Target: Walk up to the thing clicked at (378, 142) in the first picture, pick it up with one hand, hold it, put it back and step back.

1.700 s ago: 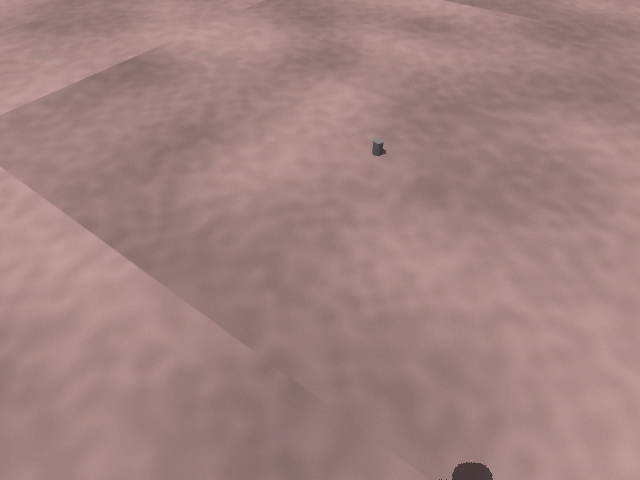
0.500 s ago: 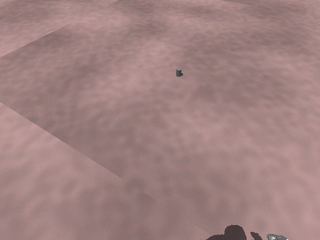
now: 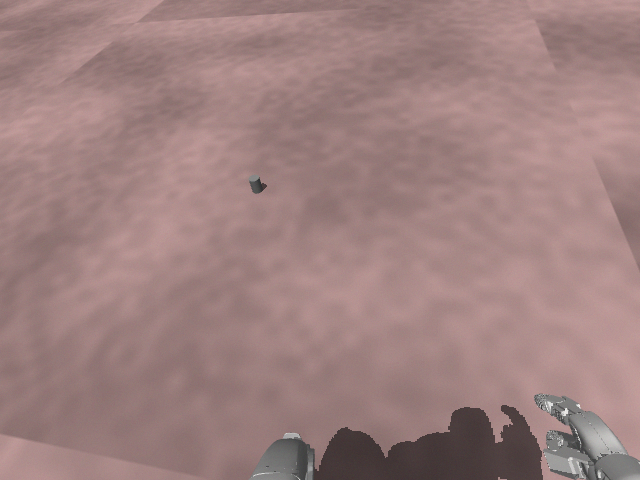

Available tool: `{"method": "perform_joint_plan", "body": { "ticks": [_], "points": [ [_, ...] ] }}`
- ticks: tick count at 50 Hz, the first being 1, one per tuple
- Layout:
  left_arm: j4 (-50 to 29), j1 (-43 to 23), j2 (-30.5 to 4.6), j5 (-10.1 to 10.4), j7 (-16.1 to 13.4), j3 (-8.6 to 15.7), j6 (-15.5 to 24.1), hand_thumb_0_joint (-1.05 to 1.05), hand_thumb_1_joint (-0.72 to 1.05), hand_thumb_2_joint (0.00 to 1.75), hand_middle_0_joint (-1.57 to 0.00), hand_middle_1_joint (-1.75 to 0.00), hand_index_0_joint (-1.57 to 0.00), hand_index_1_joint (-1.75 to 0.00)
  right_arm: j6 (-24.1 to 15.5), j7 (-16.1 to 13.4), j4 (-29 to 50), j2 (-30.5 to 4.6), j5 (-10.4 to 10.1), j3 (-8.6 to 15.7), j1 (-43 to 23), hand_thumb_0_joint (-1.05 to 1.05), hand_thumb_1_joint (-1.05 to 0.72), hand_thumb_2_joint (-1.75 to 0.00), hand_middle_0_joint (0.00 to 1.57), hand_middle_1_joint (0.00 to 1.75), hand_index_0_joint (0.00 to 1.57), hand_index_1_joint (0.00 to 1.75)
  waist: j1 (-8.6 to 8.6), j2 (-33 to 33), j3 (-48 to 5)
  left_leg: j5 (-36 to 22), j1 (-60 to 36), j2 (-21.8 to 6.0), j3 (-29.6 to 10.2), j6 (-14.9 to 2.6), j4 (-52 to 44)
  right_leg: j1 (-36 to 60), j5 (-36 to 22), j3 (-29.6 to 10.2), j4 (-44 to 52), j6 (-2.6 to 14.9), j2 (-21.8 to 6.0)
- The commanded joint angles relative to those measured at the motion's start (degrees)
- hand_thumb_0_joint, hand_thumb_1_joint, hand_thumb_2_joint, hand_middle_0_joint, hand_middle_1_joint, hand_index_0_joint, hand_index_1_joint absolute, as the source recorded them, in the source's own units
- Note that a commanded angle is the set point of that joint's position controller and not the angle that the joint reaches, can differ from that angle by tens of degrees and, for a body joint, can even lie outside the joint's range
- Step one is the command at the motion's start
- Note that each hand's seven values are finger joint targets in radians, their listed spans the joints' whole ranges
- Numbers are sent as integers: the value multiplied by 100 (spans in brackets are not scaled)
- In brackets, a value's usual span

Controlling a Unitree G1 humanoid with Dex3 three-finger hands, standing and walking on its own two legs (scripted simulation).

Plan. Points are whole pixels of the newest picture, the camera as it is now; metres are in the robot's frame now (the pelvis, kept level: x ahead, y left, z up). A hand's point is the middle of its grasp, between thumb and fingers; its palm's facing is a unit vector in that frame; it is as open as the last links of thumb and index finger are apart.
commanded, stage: walk up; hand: left
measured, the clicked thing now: (255, 184) +1.48 +0.52 -0.72
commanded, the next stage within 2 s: none
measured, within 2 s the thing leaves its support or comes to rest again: neither
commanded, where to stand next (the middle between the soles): +1.12 +0.80 m, yaw -69 degrees
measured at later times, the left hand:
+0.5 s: hand (166, 253) +0.53 +0.38 -0.09, palm faces -0.36 -0.74 -0.57, open 7.4 cm
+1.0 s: hand (144, 206) +0.76 +0.55 -0.16, palm faces -0.46 -0.63 -0.63, open 7.4 cm
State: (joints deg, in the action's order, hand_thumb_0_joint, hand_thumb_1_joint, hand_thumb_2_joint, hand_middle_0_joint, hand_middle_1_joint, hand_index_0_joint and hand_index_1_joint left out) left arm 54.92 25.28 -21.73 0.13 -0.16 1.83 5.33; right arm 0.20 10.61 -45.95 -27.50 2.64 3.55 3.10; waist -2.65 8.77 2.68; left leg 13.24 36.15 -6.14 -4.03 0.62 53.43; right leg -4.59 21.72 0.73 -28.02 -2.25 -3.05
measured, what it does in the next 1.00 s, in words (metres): walks ahead, turning right: left foot, then right foot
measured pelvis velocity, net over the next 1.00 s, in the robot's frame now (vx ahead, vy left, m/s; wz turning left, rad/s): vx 0.56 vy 0.27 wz -0.56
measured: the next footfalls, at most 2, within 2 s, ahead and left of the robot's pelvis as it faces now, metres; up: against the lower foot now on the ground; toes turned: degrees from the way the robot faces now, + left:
left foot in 0.14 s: +0.30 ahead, +0.20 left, +0.00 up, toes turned -4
right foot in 0.56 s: +0.43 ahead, +0.00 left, +0.00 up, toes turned -28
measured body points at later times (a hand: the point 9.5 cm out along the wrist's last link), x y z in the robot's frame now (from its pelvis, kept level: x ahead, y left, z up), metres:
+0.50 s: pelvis +0.29 +0.13 +0.00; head +0.30 +0.09 +0.44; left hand +0.55 +0.42 -0.06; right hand +0.19 -0.19 -0.13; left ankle +0.26 +0.21 -0.73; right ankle +0.38 +0.01 -0.70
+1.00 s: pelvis +0.56 +0.27 -0.05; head +0.58 +0.24 +0.39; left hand +0.78 +0.58 -0.12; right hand +0.51 -0.10 -0.13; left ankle +0.67 +0.36 -0.73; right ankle +0.42 +0.05 -0.69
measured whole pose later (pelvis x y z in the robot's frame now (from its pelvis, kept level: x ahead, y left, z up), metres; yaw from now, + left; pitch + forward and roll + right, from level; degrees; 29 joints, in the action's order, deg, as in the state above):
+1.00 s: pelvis +0.56 +0.27 -0.05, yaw -32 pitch +0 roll -1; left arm 50.9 21.8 -28.5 -1.9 -7.0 4.2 2.2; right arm 1.7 5.7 -37.4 -28.3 3.5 7.4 9.0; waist 0.7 4.0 3.7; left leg 26.5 32.6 -4.2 0.7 1.0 58.5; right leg -30.7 30.6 -11.7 -65.1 2.7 -6.9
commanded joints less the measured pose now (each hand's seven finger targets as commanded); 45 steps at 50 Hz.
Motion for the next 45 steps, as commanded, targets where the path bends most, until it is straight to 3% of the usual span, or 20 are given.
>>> {"method": "perform_joint_plan", "body": {
  "ticks": [1, 4, 6, 7, 8, 9, 10, 14, 18, 23, 24, 26, 27, 28, 29, 30, 33, 35, 43, 45],
  "points": [
    [-718, -588, -2312, 2, -238, 611, 357, 0, 90, 90, -20, -30, -20, -30, -70, -5, 862, -971, 14, 363, -776, 0, -90, -90, 20, 30, 20, 30, 332, -1373, 349, -725, -480, -49, 197, 87, -857, -1129, -900, -831, 1500, 1088, -800],
    [-787, -902, -2354, -65, -303, 607, 280, 0, 90, 90, -20, -30, -20, -30, -51, -28, 803, -909, -30, 490, -112, 0, -90, -90, 20, 30, 20, 30, 764, -1507, -175, -604, -2144, 161, 570, -15, -1258, -1443, -2334, -506, 788, 975, -875],
    [-998, -1208, -2178, -92, -338, 570, 201, 0, 90, 90, -20, -30, -20, -30, -33, -164, 334, -1237, -13, 774, 1814, 0, -90, -90, 20, 30, 20, 30, 1715, -745, -1070, -243, -4250, 332, 439, -258, -1604, -1984, -2924, -351, -1880, 720, -711],
    [-1043, -834, -1618, -103, -342, 362, 179, 0, 90, 90, -20, -30, -20, -30, -77, -324, 191, -1612, 44, 945, 2616, 0, -90, -90, 20, 30, 20, 30, 1970, 639, -1408, 1047, -5184, -81, -472, -365, -2249, -3060, -1053, -178, -3818, 548, -85],
    [-1122, -703, -1143, -18, -367, 182, 155, 0, 90, 90, -20, -30, -20, -30, -128, -451, 348, -1783, 24, 942, 2382, 0, -90, -90, 20, 30, 20, 30, 1735, 1728, -1256, 2162, -4916, -1129, -2369, -341, -3381, -3899, 1328, -205, -4887, 643, 488],
    [-1053, -219, -1330, 42, -423, 198, 142, 0, 90, 90, -20, -30, -20, -30, -138, -529, 577, -2189, -185, 1001, 1259, 0, -90, -90, 20, 30, 20, 30, 945, 1550, -1209, 3008, -4026, -1593, -3874, -627, -4452, -4059, 915, -748, -5583, 848, 393],
    [-772, -160, -1586, 37, -402, 247, 87, 0, 90, 90, -20, -30, -20, -30, -129, -552, 826, -1869, -219, 949, 505, 0, -90, -90, 20, 30, 20, 30, 623, 597, -777, 3580, -3103, -1648, -3360, -646, -4534, -3699, 125, -752, -5350, 808, -112],
    [-344, -203, -1994, 120, -213, 485, -68, 0, 90, 90, -20, -30, -20, -30, -204, -511, 854, -998, -32, 650, 478, 0, -90, -90, 20, 30, 20, 30, 509, 279, -541, 1727, -2348, -849, -906, -1005, -3706, -2995, -370, -76, -3833, 424, -491],
    [-685, -979, -1825, 76, -154, 439, -96, 0, 90, 90, -20, -30, -20, -30, -230, -492, 864, -1024, 53, 587, 800, 0, -90, -90, 20, 30, 20, 30, 724, 22, -63, 938, -2560, -1145, -453, -1293, -3867, -3268, -415, 179, -2498, 350, -571],
    [-885, -1208, -1727, 108, -123, 493, -117, 0, 90, 90, -20, -30, -20, -30, -126, -466, 1087, -986, 68, 573, 795, 0, -90, -90, 20, 30, 20, 30, 647, -435, 2, 27, -2117, -756, 560, -796, -3503, -2106, -1293, 645, -1542, 436, -307],
    [-855, -1016, -1744, 120, -128, 530, -128, 0, 90, 90, -20, -30, -20, -30, -112, -474, 1146, -996, 63, 595, 721, 0, -90, -90, 20, 30, 20, 30, 500, -467, -64, -485, -1745, -661, 749, -656, -3095, -1418, -1238, 808, -1396, 493, -159],
    [-479, 613, -1946, 108, -242, 717, -152, 0, 90, 90, -20, -30, -20, -30, -107, -539, 1358, -1000, 41, 590, 379, 0, -90, -90, 20, 30, 20, 30, -410, -1089, -686, -2715, -874, -261, 1275, -327, -701, 698, -1148, 836, -718, 694, 114],
    [-379, 1343, -2214, 51, -375, 837, -142, 0, 90, 90, -20, -30, -20, -30, -111, -572, 1408, -825, 78, 501, 601, 0, -90, -90, 20, 30, 20, 30, -768, -1832, -1031, -1187, 73, 131, 1167, -95, 979, 1827, -790, -8, -229, 931, -298],
    [-580, 1266, -2607, -30, -513, 934, -132, 0, 90, 90, -20, -30, -20, -30, -94, -595, 1464, -520, 115, 374, 970, 0, -90, -90, 20, 30, 20, 30, -484, -2657, -1052, 2157, 1432, 623, 844, 140, 2160, 2374, -564, -2333, 93, 1387, -1835],
    [-1061, 547, -2702, 107, -607, 869, -120, 0, 90, 90, -20, -30, -20, -30, -8, -588, 1482, -1151, 78, 556, 1166, 0, -90, -90, 20, 30, 20, 30, -163, -1589, -1396, 2098, 1599, 413, -597, 309, 3004, 1810, 121, -4561, 636, 2199, -2718],
    [-1253, 1, -2698, 194, -697, 841, -95, 0, 90, 90, -20, -30, -20, -30, 82, -644, 1426, -1368, 66, 616, 886, 0, -90, -90, 20, 30, 20, 30, 33, -805, -1032, 1767, 1571, 64, -873, 331, 3334, 1024, 860, -4507, 949, 2436, -2839],
    [-1366, -716, -2369, 92, -743, 664, 27, 0, 90, 90, -20, -30, -20, -30, 155, -575, 1260, -1249, 131, 554, 976, 0, -90, -90, 20, 30, 20, 30, 636, -559, -110, 940, 695, -167, -525, 64, 2002, -1084, -353, -2351, 588, 1547, -1608],
    [-1379, -859, -2321, 8, -676, 648, 129, 0, 90, 90, -20, -30, -20, -30, 236, -463, 1088, -1127, 129, 549, 1460, 0, -90, -90, 20, 30, 20, 30, 814, -1133, -142, 631, -63, 104, -108, -10, 1482, -1816, -1746, -1284, 166, 1320, -991],
    [-1196, -453, -2785, -272, -720, 851, 68, 0, 90, 90, -20, -30, -20, -30, 341, -368, 1444, -1054, 64, 679, 427, 0, -90, -90, 20, 30, 20, 30, 530, -1898, -194, 878, -360, -88, 150, -70, 487, -2502, 167, -1738, -115, 1581, -1096],
    [-1257, -831, -2781, -247, -738, 851, 43, 0, 90, 90, -20, -30, -20, -30, 272, -411, 1284, -1049, 70, 752, 1042, 0, -90, -90, 20, 30, 20, 30, 1010, -1819, -463, 876, -1445, 41, 248, -132, -182, -2975, -381, -1651, -832, 1423, -1114]
  ]
}}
